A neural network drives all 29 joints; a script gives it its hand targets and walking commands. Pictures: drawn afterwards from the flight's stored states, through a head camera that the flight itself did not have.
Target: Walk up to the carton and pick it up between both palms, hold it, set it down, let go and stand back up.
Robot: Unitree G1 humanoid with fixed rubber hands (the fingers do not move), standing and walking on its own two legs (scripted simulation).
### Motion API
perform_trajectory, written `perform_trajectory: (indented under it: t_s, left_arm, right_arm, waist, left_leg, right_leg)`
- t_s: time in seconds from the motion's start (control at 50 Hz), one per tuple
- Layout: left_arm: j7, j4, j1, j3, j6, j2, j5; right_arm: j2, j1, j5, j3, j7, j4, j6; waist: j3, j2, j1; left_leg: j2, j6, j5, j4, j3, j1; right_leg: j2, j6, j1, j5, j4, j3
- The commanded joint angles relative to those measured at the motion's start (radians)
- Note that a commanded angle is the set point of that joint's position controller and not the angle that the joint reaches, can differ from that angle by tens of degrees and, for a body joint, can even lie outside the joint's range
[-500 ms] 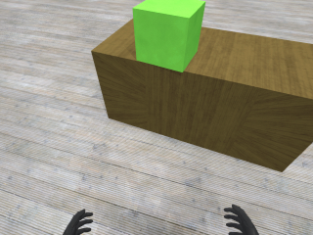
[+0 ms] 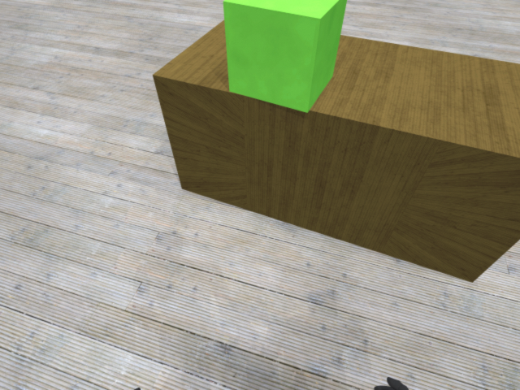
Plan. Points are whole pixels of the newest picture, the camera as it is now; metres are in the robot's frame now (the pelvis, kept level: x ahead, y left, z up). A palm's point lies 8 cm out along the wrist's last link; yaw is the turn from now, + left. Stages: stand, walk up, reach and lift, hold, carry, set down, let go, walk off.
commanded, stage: stand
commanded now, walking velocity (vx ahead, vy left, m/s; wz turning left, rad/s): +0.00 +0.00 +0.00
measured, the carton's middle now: (285, 43) +1.15 -0.11 +0.02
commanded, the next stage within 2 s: walk up in 2.00 s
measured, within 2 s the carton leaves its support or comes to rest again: neither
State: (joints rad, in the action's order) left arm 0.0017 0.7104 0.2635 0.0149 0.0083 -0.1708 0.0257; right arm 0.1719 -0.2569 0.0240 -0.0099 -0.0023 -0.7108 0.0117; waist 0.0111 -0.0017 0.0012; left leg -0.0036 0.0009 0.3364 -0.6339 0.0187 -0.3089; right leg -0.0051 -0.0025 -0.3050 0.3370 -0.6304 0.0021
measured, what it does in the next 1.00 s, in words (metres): stands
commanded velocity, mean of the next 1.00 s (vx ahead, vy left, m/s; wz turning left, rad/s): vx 0.00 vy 0.00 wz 0.00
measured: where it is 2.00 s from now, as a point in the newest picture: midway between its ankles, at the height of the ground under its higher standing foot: outside the picture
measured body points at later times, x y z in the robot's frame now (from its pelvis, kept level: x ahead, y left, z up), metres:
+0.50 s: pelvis +0.00 +0.00 +0.01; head +0.01 +0.01 +0.45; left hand +0.08 +0.23 -0.13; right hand +0.08 -0.22 -0.13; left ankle +0.00 +0.12 -0.73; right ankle +0.00 -0.12 -0.73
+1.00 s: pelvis -0.01 +0.01 +0.01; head +0.00 +0.00 +0.46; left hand +0.01 +0.23 -0.14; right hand +0.01 -0.22 -0.14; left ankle +0.00 +0.12 -0.73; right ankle +0.00 -0.12 -0.73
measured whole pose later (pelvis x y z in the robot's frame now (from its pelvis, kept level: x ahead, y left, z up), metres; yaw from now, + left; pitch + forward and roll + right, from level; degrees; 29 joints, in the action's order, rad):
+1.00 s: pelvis -0.01 +0.01 +0.01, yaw +0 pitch -2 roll +0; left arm 0.03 1.02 0.28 0.05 0.00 -0.14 0.01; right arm 0.15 -0.29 0.02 -0.04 -0.03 -0.99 0.00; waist 0.05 0.00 0.00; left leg -0.01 -0.01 0.24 -0.47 0.01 -0.20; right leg -0.01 -0.01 -0.20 0.24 -0.47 0.00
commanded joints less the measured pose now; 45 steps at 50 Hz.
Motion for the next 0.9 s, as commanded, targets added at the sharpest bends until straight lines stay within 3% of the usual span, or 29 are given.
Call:
perform_trajectory:
  t_s: [0.0,0.14,0.18,0.22,0.44,0.46,0.5,0.56,0.64,0.72,0.84,0.88]
  left_arm:
    - [0.008,-0.078,-0.009,0.03,-0.023,-0.093,0.0]
    - [0.012,-0.052,-0.009,0.04,-0.02,-0.091,-0.003]
    - [0.009,-0.029,0.015,0.041,-0.022,-0.087,0.0]
    - [0.01,-0.023,0.009,0.045,-0.021,-0.091,-0.004]
    - [0.018,0.052,0.02,0.045,-0.024,-0.08,-0.002]
    - [0.018,0.056,0.021,0.05,-0.024,-0.089,-0.003]
    - [0.019,0.073,0.02,0.048,-0.022,-0.08,-0.004]
    - [0.021,0.095,0.017,0.049,-0.018,-0.077,-0.006]
    - [0.024,0.14,0.033,0.053,-0.021,-0.078,-0.008]
    - [0.023,0.179,0.042,0.058,-0.021,-0.083,-0.006]
    - [0.029,0.245,0.051,0.05,-0.017,-0.067,-0.013]
    - [0.03,0.261,0.06,0.055,-0.017,-0.074,-0.011]
  right_arm:
    - [0.076,0.009,-0.002,-0.024,-0.006,0.077,-0.026]
    - [0.1,0.009,0.001,-0.035,-0.013,0.053,-0.026]
    - [0.093,-0.005,0.001,-0.033,-0.014,0.032,-0.026]
    - [0.092,-0.006,0.0,-0.035,-0.013,0.029,-0.027]
    - [0.096,-0.032,-0.005,-0.04,-0.02,-0.043,-0.028]
    - [0.086,-0.033,-0.005,-0.038,-0.021,-0.05,-0.027]
    - [0.094,-0.038,-0.003,-0.041,-0.023,-0.064,-0.025]
    - [0.088,-0.04,-0.004,-0.042,-0.024,-0.086,-0.029]
    - [0.092,-0.054,-0.006,-0.047,-0.028,-0.121,-0.032]
    - [0.09,-0.045,-0.006,-0.047,-0.033,-0.156,-0.032]
    - [0.069,-0.08,-0.007,-0.048,-0.033,-0.215,-0.025]
    - [0.076,-0.074,-0.006,-0.048,-0.037,-0.231,-0.027]
  waist:
    - [-0.055,0.008,0.003]
    - [-0.032,0.008,0.001]
    - [-0.043,-0.015,-0.005]
    - [-0.03,0.007,0.004]
    - [-0.03,0.001,0.001]
    - [-0.002,-0.018,0.0]
    - [0.011,0.012,0.0]
    - [0.012,-0.021,-0.001]
    - [-0.002,0.005,0.0]
    - [0.006,-0.006,-0.01]
    - [0.052,0.019,0.006]
    - [0.051,-0.017,-0.001]
  left_leg:
    - [0.037,-0.032,-0.183,0.101,0.039,0.015]
    - [0.036,-0.041,-0.175,0.112,0.051,0.006]
    - [0.045,-0.042,-0.176,0.121,0.061,0.017]
    - [0.042,-0.042,-0.182,0.12,0.056,0.017]
    - [0.048,-0.047,-0.194,0.158,0.065,0.034]
    - [0.048,-0.044,-0.189,0.162,0.059,0.035]
    - [0.05,-0.048,-0.19,0.177,0.069,0.027]
    - [0.055,-0.051,-0.175,0.189,0.078,0.035]
    - [0.058,-0.051,-0.183,0.215,0.081,0.049]
    - [0.066,-0.055,-0.2,0.228,0.083,0.069]
    - [0.063,-0.052,-0.167,0.255,0.083,0.077]
    - [0.063,-0.052,-0.16,0.264,0.085,0.075]
  right_leg:
    - [-0.047,0.033,0.03,-0.2,0.11,-0.06]
    - [-0.038,0.032,0.031,-0.164,0.119,-0.05]
    - [-0.039,0.033,0.043,-0.164,0.116,-0.046]
    - [-0.042,0.034,0.036,-0.181,0.122,-0.052]
    - [-0.047,0.033,0.074,-0.188,0.15,-0.056]
    - [-0.052,0.035,0.056,-0.184,0.159,-0.061]
    - [-0.048,0.035,0.058,-0.176,0.164,-0.055]
    - [-0.047,0.034,0.06,-0.157,0.171,-0.058]
    - [-0.055,0.034,0.094,-0.179,0.187,-0.065]
    - [-0.059,0.035,0.1,-0.194,0.203,-0.065]
    - [-0.056,0.027,0.089,-0.17,0.239,-0.068]
    - [-0.065,0.032,0.105,-0.172,0.237,-0.073]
